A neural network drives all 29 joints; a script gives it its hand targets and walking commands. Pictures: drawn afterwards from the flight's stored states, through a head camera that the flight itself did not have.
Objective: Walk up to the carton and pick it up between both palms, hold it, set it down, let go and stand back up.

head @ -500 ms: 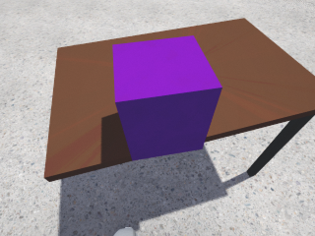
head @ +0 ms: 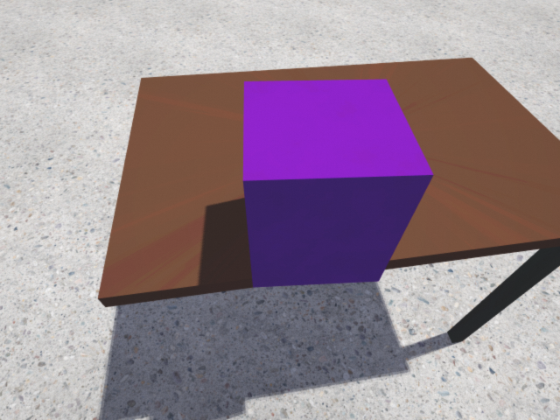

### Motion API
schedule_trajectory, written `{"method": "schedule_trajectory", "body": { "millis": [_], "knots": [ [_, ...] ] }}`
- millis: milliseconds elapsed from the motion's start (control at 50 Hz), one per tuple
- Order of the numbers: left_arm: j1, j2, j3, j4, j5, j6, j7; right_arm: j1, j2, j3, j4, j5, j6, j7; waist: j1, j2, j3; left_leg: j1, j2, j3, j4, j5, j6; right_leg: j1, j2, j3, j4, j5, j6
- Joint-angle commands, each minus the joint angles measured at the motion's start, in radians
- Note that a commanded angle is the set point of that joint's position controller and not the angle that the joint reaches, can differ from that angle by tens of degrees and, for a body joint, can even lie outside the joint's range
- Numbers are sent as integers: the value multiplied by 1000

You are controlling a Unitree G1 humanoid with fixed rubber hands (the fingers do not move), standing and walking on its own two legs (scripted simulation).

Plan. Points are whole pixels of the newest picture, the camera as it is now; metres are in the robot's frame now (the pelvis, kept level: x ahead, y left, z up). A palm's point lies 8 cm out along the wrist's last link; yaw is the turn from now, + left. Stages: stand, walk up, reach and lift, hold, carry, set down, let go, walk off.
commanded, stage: walk up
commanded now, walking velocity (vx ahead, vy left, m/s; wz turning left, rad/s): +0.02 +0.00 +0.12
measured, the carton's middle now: (316, 188) +0.42 -0.03 +0.09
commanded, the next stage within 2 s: none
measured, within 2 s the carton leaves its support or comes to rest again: neither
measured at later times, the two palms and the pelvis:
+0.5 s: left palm out of the picture -0.05 +0.22 -0.15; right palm out of the picture +0.02 -0.23 -0.14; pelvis -0.01 +0.00 +0.00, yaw +3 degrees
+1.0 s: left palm out of the picture -0.01 +0.20 -0.14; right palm out of the picture +0.02 -0.28 -0.15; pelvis +0.02 -0.03 +0.00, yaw +9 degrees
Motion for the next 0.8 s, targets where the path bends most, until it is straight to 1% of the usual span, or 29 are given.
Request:
{"method": "schedule_trajectory", "body": {
  "millis": [0,40,60,140,180,300,420,540,560,700,720,740,760,780],
  "knots": [
    [64,61,13,-8,2,1,4,47,-93,-14,-21,-4,-6,-4,-3,21,5,-23,138,-104,-57,234,21,-3,-75,38,-36,142,-10],
    [62,66,14,-4,2,3,3,51,-93,-12,-20,-5,-6,-4,0,10,11,-38,133,-108,-62,221,18,10,-78,37,-43,139,-11],
    [65,67,15,-2,3,3,3,51,-96,-11,-19,-6,-7,-4,1,17,13,-44,130,-107,-62,216,16,15,-80,37,-47,138,-11],
    [61,70,15,8,2,5,2,59,-89,-7,-14,-7,-6,-2,-1,10,27,-59,120,-110,-70,167,9,18,-81,31,-61,110,-12],
    [65,68,14,13,2,6,2,62,-85,-4,-12,-8,-6,-2,1,16,33,-66,117,-112,-74,143,8,17,-82,29,-66,93,-13],
    [70,61,13,22,2,4,1,71,-81,-3,-10,-9,-6,-1,0,17,43,-84,109,-117,-71,116,5,19,-86,19,-72,67,-14],
    [81,52,13,33,3,2,2,77,-69,0,-8,-10,-7,-3,0,17,39,-97,101,-113,-54,133,3,31,-93,13,-76,67,-16],
    [93,43,13,40,2,1,2,86,-66,1,-4,-10,-8,-6,-2,10,36,-87,100,-114,-37,179,5,31,-95,1,-70,85,-16],
    [92,43,13,40,2,1,2,88,-63,2,-3,-10,-8,-6,-3,16,36,-91,99,-115,-36,182,6,37,-96,-2,-68,87,-16],
    [105,34,14,45,2,5,2,85,-61,5,-6,-11,-8,-9,1,16,41,-98,96,-122,-34,192,7,38,-96,-15,-58,67,-12],
    [108,30,18,49,2,4,3,87,-71,0,-2,-10,-8,-10,-1,13,36,-93,97,-127,-25,199,1,41,-97,-18,-55,58,-12],
    [125,104,43,40,3,12,-3,189,-118,-12,-13,-24,-4,-4,-36,-44,-41,-65,146,-244,-48,-366,47,-8,-48,-80,42,-381,3],
    [93,76,35,28,16,19,-10,191,-155,-29,-10,-28,3,-2,-52,40,41,-92,200,-346,-98,-536,84,-130,-35,-71,143,-442,6],
    [37,24,25,4,22,21,-17,200,-172,-37,5,-30,7,-2,-72,153,134,-132,254,-449,-162,-604,119,-238,-12,-77,250,-386,11]
  ]
}}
